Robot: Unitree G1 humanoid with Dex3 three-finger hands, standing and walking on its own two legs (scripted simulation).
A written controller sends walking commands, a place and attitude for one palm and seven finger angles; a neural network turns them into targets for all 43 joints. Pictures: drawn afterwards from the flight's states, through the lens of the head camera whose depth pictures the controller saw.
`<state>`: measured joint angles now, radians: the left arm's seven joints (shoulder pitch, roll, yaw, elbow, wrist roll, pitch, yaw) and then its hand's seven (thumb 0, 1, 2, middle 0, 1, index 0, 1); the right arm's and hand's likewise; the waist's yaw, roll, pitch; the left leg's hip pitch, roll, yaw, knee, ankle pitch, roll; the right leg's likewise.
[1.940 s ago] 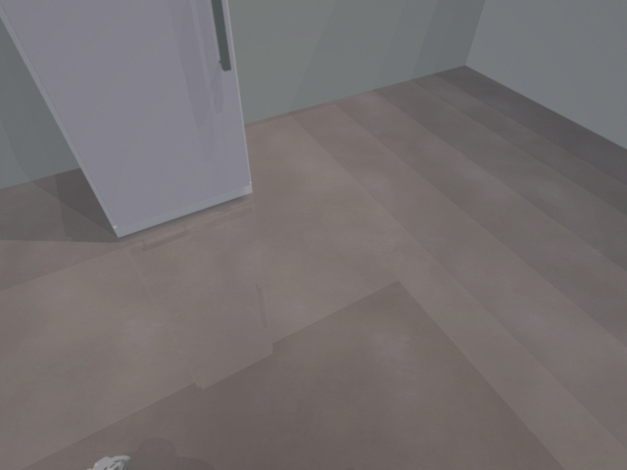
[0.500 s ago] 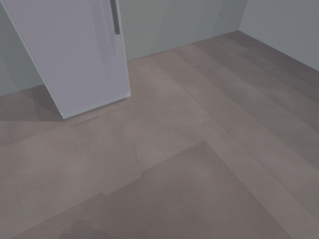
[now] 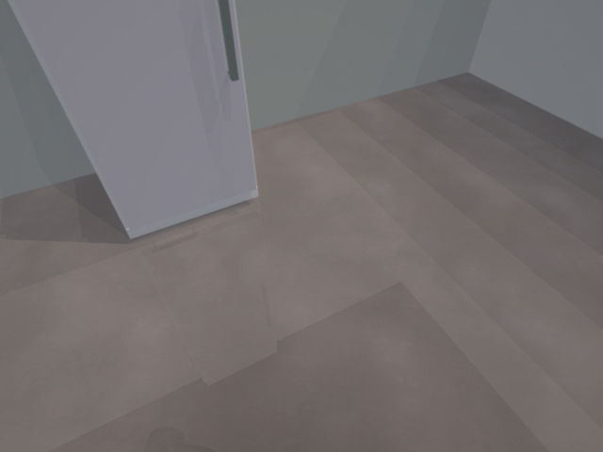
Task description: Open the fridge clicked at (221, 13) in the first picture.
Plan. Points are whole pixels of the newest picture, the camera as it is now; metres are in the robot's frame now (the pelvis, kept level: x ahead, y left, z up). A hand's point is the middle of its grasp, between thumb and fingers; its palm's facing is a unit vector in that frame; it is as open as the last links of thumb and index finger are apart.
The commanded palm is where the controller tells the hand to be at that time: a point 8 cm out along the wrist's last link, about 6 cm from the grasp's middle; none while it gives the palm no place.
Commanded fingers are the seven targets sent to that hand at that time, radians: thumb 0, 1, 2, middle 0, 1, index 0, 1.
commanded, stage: walk to a spot facing it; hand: right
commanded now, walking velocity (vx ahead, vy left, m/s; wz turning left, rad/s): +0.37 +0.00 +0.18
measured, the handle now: (222, 9) +1.34 +0.32 +0.13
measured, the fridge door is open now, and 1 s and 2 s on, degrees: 0 0 0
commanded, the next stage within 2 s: turn to face it in 1.04 s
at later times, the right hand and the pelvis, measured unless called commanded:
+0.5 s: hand (401, 439) +0.20 -0.14 -0.18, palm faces -0.05 +0.99 -0.16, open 7.4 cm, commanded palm none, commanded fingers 0.00 -0.90 -0.90 0.20 0.30 0.20 0.30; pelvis +0.18 +0.03 +0.00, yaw +4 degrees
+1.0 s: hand (385, 276) +0.51 -0.15 -0.16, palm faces -0.15 +0.97 -0.17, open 7.4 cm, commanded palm none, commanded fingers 0.00 -0.90 -0.90 0.20 0.30 0.20 0.30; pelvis +0.41 +0.02 +0.01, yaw +9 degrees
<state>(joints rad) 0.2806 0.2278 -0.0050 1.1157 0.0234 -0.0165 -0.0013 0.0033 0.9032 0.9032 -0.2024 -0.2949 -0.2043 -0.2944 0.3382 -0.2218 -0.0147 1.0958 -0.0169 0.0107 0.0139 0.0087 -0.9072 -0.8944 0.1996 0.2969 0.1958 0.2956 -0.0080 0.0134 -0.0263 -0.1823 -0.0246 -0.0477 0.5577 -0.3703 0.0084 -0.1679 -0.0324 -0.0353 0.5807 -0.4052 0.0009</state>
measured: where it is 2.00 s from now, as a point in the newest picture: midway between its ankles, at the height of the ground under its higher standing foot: (294, 347)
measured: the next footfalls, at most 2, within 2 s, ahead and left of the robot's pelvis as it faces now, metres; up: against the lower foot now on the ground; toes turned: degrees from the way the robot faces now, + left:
left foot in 0.26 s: +0.19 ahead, +0.15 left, +0.00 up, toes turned +11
right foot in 0.60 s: +0.35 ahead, -0.09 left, +0.00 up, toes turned -7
